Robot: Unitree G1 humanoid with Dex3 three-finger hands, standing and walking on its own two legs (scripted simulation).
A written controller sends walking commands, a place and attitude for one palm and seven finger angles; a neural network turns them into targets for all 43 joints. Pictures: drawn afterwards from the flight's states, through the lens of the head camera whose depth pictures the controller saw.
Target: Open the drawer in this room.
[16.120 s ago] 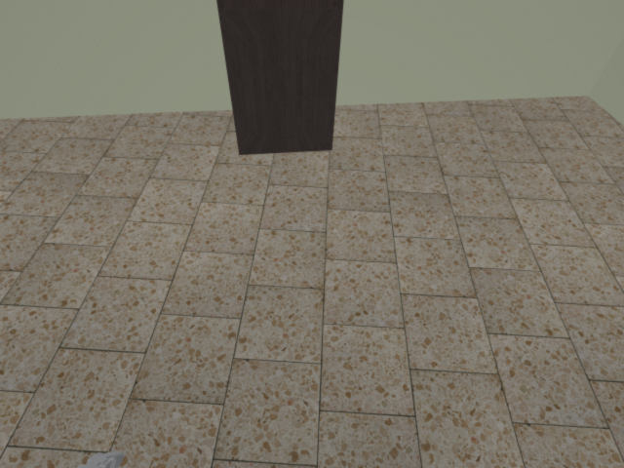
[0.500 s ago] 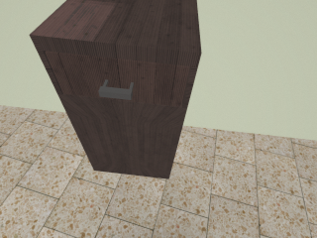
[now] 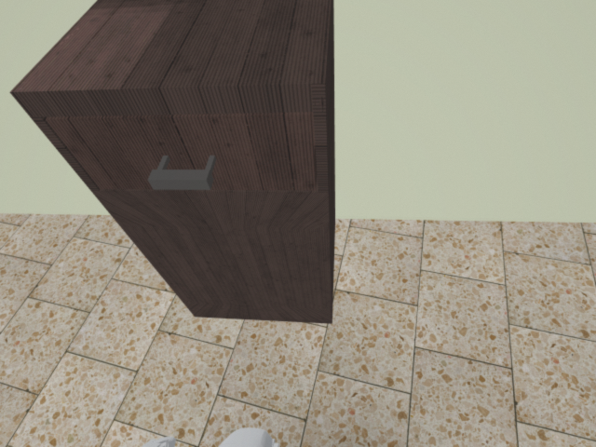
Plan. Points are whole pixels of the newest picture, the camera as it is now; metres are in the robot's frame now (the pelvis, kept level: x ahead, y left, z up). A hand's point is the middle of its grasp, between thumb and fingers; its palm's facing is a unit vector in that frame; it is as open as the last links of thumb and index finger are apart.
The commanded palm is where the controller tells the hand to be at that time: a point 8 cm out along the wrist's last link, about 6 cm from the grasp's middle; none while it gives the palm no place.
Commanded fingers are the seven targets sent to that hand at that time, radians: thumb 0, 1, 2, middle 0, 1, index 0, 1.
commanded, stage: come to a stop and stand still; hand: left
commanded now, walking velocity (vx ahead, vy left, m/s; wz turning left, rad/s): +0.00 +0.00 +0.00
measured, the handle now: (184, 170) +0.54 +0.25 +0.02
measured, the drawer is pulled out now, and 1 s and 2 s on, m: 0.00 0.00 0.00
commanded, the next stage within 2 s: look again from close up in 0.46 s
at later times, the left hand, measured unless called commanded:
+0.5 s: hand out of the picture -0.06 +0.22 -0.18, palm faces +0.03 -0.98 -0.21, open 7.4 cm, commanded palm none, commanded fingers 0.00 0.90 0.90 -0.20 -0.30 -0.20 -0.30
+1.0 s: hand out of the picture -0.06 +0.23 -0.18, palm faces +0.01 -0.98 -0.21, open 7.3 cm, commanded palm none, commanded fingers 0.00 0.90 0.90 -0.20 -0.30 -0.20 -0.30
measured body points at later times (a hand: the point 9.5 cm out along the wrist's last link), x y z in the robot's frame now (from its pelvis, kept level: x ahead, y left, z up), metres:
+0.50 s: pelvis -0.04 +0.04 +0.00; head -0.02 +0.04 +0.45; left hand -0.06 +0.27 -0.16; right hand -0.02 -0.18 -0.16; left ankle -0.07 +0.17 -0.74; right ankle -0.04 -0.08 -0.74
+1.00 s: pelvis -0.07 +0.05 -0.01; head -0.08 +0.05 +0.44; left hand -0.06 +0.28 -0.16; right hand -0.08 -0.16 -0.17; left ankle -0.07 +0.17 -0.74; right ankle -0.04 -0.08 -0.74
